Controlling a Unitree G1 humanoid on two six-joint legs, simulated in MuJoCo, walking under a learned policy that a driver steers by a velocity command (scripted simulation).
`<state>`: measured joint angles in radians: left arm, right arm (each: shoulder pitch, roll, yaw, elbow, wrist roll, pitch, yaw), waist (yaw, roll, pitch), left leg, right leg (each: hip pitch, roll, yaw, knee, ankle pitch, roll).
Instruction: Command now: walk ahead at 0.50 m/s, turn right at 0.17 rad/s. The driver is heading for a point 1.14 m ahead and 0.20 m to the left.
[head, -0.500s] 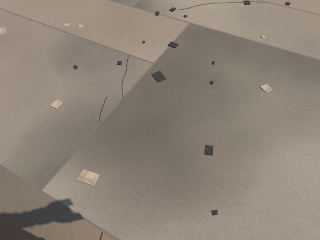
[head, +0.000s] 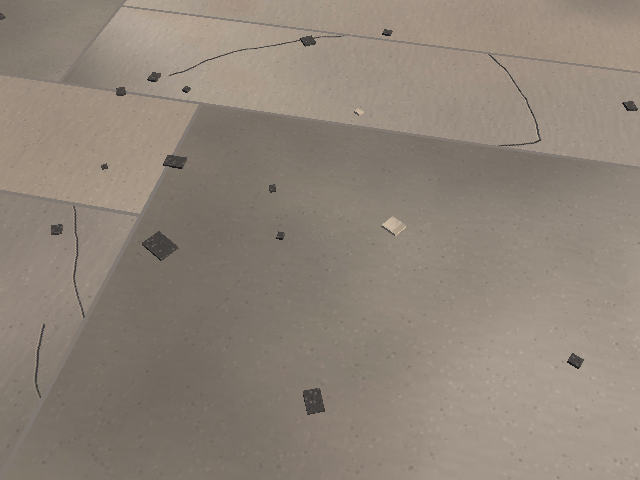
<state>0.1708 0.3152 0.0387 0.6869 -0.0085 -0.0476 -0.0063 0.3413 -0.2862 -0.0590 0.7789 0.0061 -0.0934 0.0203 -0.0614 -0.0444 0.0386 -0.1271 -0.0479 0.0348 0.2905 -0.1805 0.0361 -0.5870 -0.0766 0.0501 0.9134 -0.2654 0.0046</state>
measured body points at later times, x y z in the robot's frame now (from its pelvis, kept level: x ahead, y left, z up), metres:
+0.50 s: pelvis +0.26 -0.06 +0.00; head +0.28 -0.06 +0.45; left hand +0.27 +0.23 -0.11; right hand +0.45 -0.31 -0.11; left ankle +0.35 +0.12 -0.67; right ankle +0.24 -0.16 -0.75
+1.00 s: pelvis +0.51 +0.06 +0.00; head +0.54 +0.09 +0.45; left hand +0.57 +0.38 -0.09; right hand +0.71 -0.16 -0.10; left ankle +0.48 +0.12 -0.75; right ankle +0.70 -0.07 -0.67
